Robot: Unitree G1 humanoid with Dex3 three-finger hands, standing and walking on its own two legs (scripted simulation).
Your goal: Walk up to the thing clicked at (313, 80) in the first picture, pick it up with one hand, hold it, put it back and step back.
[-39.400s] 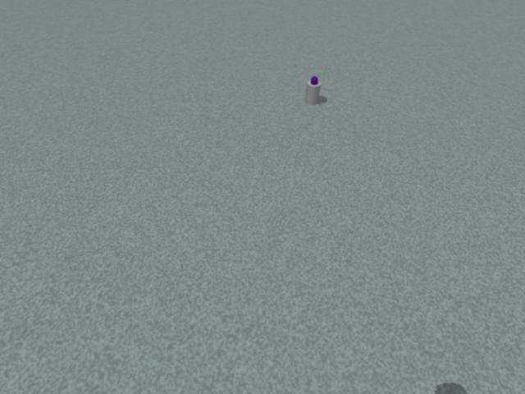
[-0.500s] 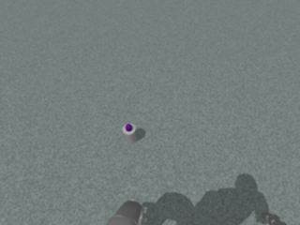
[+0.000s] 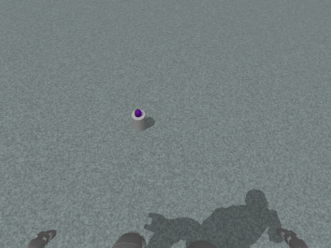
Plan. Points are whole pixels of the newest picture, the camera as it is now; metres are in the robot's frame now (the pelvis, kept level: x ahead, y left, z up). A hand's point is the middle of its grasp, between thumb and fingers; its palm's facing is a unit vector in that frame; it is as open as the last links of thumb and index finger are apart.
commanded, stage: step back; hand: left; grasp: from the side
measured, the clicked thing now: (138, 118) +0.91 +0.22 -0.67
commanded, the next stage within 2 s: stand in 1.26 s
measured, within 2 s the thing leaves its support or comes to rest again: neither
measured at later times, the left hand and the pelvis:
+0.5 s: hand out of the picture -0.07 +0.28 -0.14, palm faces +0.09 -0.91 -0.41, open 7.4 cm; pelvis -0.11 -0.01 +0.01, yaw +5 degrees
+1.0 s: hand out of the picture -0.02 +0.27 -0.15, palm faces +0.09 -0.94 -0.34, open 7.4 cm; pelvis -0.08 +0.00 +0.01, yaw +4 degrees
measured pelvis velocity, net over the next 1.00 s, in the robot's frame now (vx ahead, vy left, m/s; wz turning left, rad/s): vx -0.08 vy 0.00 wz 0.07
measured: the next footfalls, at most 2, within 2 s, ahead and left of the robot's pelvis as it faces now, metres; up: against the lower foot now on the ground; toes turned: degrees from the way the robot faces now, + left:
right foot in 0.06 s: -0.03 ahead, -0.13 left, +0.00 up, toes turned +3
left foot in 0.38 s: -0.03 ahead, +0.13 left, +0.00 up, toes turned +4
